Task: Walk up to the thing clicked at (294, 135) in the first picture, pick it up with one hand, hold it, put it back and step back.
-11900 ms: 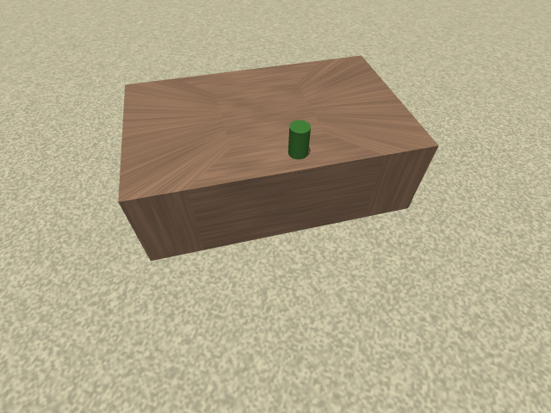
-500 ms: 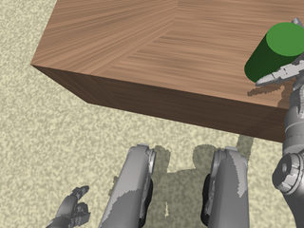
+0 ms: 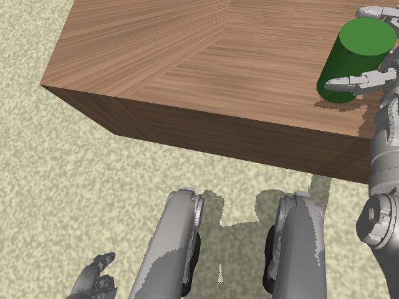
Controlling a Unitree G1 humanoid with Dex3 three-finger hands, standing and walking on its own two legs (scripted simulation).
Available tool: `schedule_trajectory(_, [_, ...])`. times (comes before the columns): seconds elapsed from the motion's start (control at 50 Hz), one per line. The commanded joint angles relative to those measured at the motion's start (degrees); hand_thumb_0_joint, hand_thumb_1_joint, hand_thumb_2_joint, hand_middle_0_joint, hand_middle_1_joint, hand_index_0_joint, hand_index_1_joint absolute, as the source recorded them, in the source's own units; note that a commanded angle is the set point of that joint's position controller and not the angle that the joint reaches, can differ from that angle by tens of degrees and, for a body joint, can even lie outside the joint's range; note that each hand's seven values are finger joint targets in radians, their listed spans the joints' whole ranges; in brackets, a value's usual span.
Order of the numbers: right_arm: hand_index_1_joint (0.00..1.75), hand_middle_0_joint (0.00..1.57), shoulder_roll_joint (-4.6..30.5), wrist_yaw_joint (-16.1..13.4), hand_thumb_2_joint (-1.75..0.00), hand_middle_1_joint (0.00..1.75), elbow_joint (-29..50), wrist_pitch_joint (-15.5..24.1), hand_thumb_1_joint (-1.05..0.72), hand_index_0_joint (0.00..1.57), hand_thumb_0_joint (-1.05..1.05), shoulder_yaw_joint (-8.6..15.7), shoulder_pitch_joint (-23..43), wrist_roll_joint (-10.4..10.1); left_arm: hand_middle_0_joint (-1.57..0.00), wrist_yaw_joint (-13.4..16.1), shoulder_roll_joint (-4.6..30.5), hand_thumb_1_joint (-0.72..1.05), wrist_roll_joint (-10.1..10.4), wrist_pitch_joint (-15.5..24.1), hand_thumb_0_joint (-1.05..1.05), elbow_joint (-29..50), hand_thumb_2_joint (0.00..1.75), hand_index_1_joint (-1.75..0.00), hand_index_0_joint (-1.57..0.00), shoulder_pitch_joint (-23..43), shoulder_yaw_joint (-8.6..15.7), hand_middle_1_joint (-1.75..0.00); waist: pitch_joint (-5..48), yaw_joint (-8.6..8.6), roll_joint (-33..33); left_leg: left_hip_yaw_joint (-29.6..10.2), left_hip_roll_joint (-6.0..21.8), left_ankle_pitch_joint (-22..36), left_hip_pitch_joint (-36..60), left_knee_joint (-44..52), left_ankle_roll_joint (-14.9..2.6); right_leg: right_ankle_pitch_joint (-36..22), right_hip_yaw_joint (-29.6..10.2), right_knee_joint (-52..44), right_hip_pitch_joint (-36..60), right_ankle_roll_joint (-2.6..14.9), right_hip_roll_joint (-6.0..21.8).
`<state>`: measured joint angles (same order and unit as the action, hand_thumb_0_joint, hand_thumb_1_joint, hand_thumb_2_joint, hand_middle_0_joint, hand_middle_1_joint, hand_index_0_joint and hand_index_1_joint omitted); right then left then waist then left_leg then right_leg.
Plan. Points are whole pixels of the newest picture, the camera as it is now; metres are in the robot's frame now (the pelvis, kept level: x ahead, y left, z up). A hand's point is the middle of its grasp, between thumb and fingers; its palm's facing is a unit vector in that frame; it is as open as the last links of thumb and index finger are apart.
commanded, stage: close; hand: right
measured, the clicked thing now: (350, 64) +0.52 -0.22 +0.00
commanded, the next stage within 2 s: settle in 0.10 s
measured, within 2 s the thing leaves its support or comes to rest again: leaves its support in 0.34 s
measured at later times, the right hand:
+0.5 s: hand (363, 48) +0.53 -0.23 +0.03, palm faces +0.12 +0.99 -0.03, open 11.1 cm
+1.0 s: hand (394, 15) +0.54 -0.24 +0.09, palm faces +0.13 +0.99 -0.01, open 11.2 cm
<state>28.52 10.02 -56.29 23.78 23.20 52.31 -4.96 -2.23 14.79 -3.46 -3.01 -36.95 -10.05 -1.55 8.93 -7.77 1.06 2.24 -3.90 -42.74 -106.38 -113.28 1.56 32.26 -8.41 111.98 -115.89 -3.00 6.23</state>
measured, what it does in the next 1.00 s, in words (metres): rises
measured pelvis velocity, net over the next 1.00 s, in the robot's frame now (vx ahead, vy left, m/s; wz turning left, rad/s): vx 0.02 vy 0.00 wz -0.02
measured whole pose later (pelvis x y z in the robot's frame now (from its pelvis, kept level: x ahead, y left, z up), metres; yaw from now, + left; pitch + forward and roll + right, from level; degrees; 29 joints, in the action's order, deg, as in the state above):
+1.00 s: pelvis +0.02 +0.00 +0.08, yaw -1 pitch +35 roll +6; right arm 27.9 10.4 -55.2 21.2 23.7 49.6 -4.7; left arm -1.6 14.8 -2.0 -2.6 -35.9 -11.7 -0.5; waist 9.9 -8.7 1.8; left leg 1.9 -3.5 -41.1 -92.7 -98.5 1.4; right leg 32.4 -6.6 98.7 -101.9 -2.7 6.9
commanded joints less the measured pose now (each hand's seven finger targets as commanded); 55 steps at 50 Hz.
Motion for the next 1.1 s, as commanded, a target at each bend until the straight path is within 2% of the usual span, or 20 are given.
schedule_trajectory(0.0, [0.83,1.13,11.9,-0.7,-0.53,0.82,8.9,3.2,0.04,1.11,0.00,0.8,22.3,-0.2,-0.18,1.1,11.4,0.91,-0.2,1.0,0.00,2.5,0.88,-0.28,-0.19,-9.2,3.7,-0.29,34.6,-2.05,7.7,3.0,-0.7,14.0,11.9,16.5,-3.33,-3.8,3.8,-9.5,31.7,4.78,-1.3])
schedule_trajectory(0.02, [0.87,1.13,12.9,-0.8,-0.59,0.87,10.2,3.4,0.00,1.12,0.00,1.3,23.0,-0.2,-0.18,1.1,11.4,0.91,-0.2,1.0,0.00,2.7,0.88,-0.28,-0.19,-8.8,3.6,-0.29,34.9,-1.28,8.5,2.8,-0.7,12.9,11.3,16.4,-3.44,-3.0,4.0,-9.6,31.5,4.69,-1.3])
schedule_trajectory(0.1, [1.07,1.24,11.8,-0.5,-0.81,1.07,11.7,3.4,-0.10,1.24,0.00,0.4,24.2,-0.2,-0.18,1.0,11.6,0.91,-0.2,1.0,0.00,3.0,0.87,-0.28,-0.19,-9.4,3.9,-0.29,38.4,-1.50,9.9,3.4,-0.7,14.4,11.6,15.9,-3.55,-5.3,3.5,-10.1,35.5,4.50,-1.2])
schedule_trajectory(0.18, [1.24,1.34,13.8,-0.6,-1.00,1.24,10.1,3.2,-0.21,1.34,0.00,1.8,22.5,-0.1,-0.18,1.1,11.5,0.92,0.0,1.0,0.00,2.9,0.87,-0.28,-0.19,-9.0,3.4,-0.28,35.7,-1.57,8.1,3.2,-0.7,14.0,12.7,16.8,-3.30,-4.0,3.7,-9.9,32.4,4.73,-1.3])
schedule_trajectory(0.2, [1.26,1.26,13.3,-0.5,-1.08,1.26,10.0,3.2,-0.20,1.28,0.00,1.6,22.9,-0.1,-0.20,1.1,11.6,0.90,-0.2,0.9,0.00,2.6,0.89,-0.29,-0.20,-9.5,3.5,-0.30,36.4,-2.12,8.5,3.4,-0.7,14.8,12.3,16.1,-3.31,-4.9,3.6,-9.6,33.4,4.68,-1.2])
schedule_trajectory(0.22, [1.26,1.24,14.9,-0.5,-1.10,1.26,11.6,3.4,-0.20,1.27,0.00,2.0,23.6,0.0,-0.20,1.2,11.5,0.90,-0.2,0.9,0.00,2.9,0.89,-0.30,-0.20,-9.3,3.4,-0.30,37.8,-1.11,9.8,2.8,-0.8,14.8,12.9,16.4,-3.41,-5.1,4.0,-9.6,33.6,4.74,-1.2])
schedule_trajectory(0.26, [1.30,1.26,13.1,0.0,-1.16,1.30,12.5,3.2,-0.23,1.29,0.00,0.6,24.3,-0.1,-0.20,1.3,11.8,0.90,-0.1,0.8,0.00,2.9,0.89,-0.30,-0.20,-9.4,3.7,-0.30,38.3,-1.72,10.6,3.2,-0.7,14.8,12.3,16.5,-3.49,-5.4,3.7,-10.3,35.9,4.59,-1.2])
schedule_trajectory(0.32, [1.32,1.27,16.0,-0.2,-1.16,1.32,14.2,2.7,-0.16,1.30,0.00,2.3,24.1,-0.1,-0.19,1.3,11.6,0.90,0.2,0.6,0.00,3.3,0.89,-0.29,-0.19,-9.4,3.8,-0.29,40.9,-0.56,11.4,3.0,-0.7,15.2,14.7,17.2,-3.56,-6.3,3.9,-11.3,37.3,4.50,-1.2])
schedule_trajectory(0.42, [1.33,1.28,16.7,-0.3,-1.15,1.33,20.7,2.2,-0.10,1.32,0.00,2.7,27.3,-1.1,-0.19,1.7,11.1,0.90,0.6,0.6,0.00,3.5,0.89,-0.29,-0.20,-9.8,4.1,-0.30,45.9,-0.55,12.4,2.1,-0.7,18.9,19.2,19.2,-3.21,-10.2,4.2,-11.8,41.1,4.65,-1.0])
schedule_trajectory(0.5, [1.35,1.30,15.4,-0.8,-1.17,1.35,20.7,1.3,-0.07,1.34,0.00,1.9,26.9,-1.3,-0.19,2.1,10.8,0.90,1.0,0.8,0.00,2.8,0.89,-0.29,-0.19,-9.8,4.5,-0.29,43.3,-0.95,11.9,1.7,-0.7,18.4,20.6,22.0,-3.14,-9.1,4.4,-14.0,41.3,4.68,-1.2])
schedule_trajectory(0.52, [1.36,1.32,15.2,-1.0,-1.18,1.36,16.6,0.7,-0.09,1.36,0.00,2.6,23.8,-1.1,-0.19,2.3,12.4,0.90,1.1,1.0,0.00,2.2,0.89,-0.29,-0.19,-10.4,5.6,-0.29,41.9,-1.38,11.1,2.2,-0.6,18.2,19.8,22.0,-3.12,-9.2,4.1,-14.8,42.7,4.52,-1.2])
schedule_trajectory(0.54, [1.37,1.32,15.0,-1.2,-1.19,1.37,20.0,1.0,-0.08,1.36,0.00,2.1,25.6,-1.2,-0.19,2.3,11.1,0.90,1.1,1.1,0.00,2.6,0.89,-0.29,-0.19,-10.1,4.9,-0.30,41.8,-1.07,11.6,2.1,-0.7,18.4,19.9,22.6,-3.23,-9.6,4.0,-15.4,43.1,4.58,-1.1])
schedule_trajectory(0.6, [1.39,1.32,13.8,-1.1,-1.20,1.38,15.6,0.5,-0.07,1.37,0.00,1.9,22.8,-1.2,-0.19,2.5,11.7,0.90,1.5,1.4,0.00,2.3,0.89,-0.29,-0.20,-10.1,5.2,-0.29,39.0,-1.61,10.9,2.2,-0.4,17.4,19.5,23.9,-3.26,-8.5,3.9,-17.2,44.4,4.55,-1.3])
schedule_trajectory(0.72, [1.44,1.32,12.8,-0.1,-1.27,1.44,13.1,0.8,-0.06,1.38,0.00,1.9,20.3,-1.2,-0.19,2.0,10.2,0.90,1.4,1.6,0.00,2.9,0.89,-0.28,-0.19,-10.4,4.5,-0.29,37.8,-1.44,8.0,1.1,-0.2,22.6,24.3,26.2,-2.72,-13.0,4.3,-17.9,43.7,5.21,-1.2])
schedule_trajectory(0.76, [1.46,1.33,13.0,0.0,-1.29,1.45,12.6,1.1,-0.07,1.39,0.00,1.9,21.1,-1.1,-0.19,1.9,10.8,0.90,1.5,1.6,0.00,3.1,0.88,-0.28,-0.19,-10.0,4.7,-0.29,36.4,-1.55,9.1,1.4,-0.3,20.1,22.8,26.7,-3.03,-11.1,4.0,-19.4,44.6,4.98,-1.2])
schedule_trajectory(0.8, [1.46,1.34,14.0,0.2,-1.29,1.46,11.5,1.2,-0.08,1.39,0.00,3.1,19.8,-1.0,-0.19,1.9,11.6,0.91,1.3,1.7,0.00,3.3,0.88,-0.28,-0.20,-10.5,5.2,-0.29,37.6,-1.63,8.4,1.5,-0.3,21.3,23.7,27.2,-2.82,-12.6,3.9,-19.4,46.0,5.05,-1.2])
schedule_trajectory(0.94, [1.44,1.31,13.8,0.2,-1.28,1.44,17.7,2.8,-0.06,1.36,0.00,2.3,23.1,-1.2,-0.18,1.6,10.3,0.91,1.1,1.6,0.00,3.7,0.87,-0.28,-0.19,-10.4,4.6,-0.29,40.2,-0.77,11.5,1.1,-0.2,22.8,25.6,28.7,-2.93,-15.1,4.0,-21.2,51.0,4.97,-1.2])
schedule_trajectory(1.0, [1.46,1.31,12.1,0.0,-1.30,1.46,16.3,2.6,-0.07,1.37,0.00,1.4,22.4,-1.2,-0.18,1.6,10.5,0.91,1.0,1.7,0.00,3.0,0.88,-0.28,-0.19,-10.8,4.9,-0.29,40.0,-1.75,11.8,1.3,-0.1,24.1,26.2,29.4,-2.78,-16.6,3.8,-21.6,52.8,4.91,-1.2])
schedule_trajectory(1.04, [1.47,1.30,12.9,-0.2,-1.32,1.46,15.7,2.4,-0.07,1.36,0.00,2.4,20.3,-1.1,-0.18,1.7,11.6,0.91,1.1,1.8,0.00,2.9,0.88,-0.28,-0.19,-10.9,5.7,-0.29,39.3,-1.17,11.4,1.6,-0.1,23.6,25.5,29.5,-2.89,-17.0,3.6,-22.4,53.9,4.78,-1.2])
schedule_trajectory(1.08, [1.47,1.31,13.9,-0.6,-1.32,1.47,19.0,3.2,-0.07,1.36,0.00,2.3,23.7,-0.9,-0.18,1.5,10.4,0.91,1.0,1.7,0.00,3.4,0.87,-0.27,-0.19,-10.6,4.9,-0.29,41.3,-0.72,12.5,1.3,-0.2,22.7,26.2,30.3,-3.00,-16.3,3.8,-23.0,55.1,4.77,-1.3])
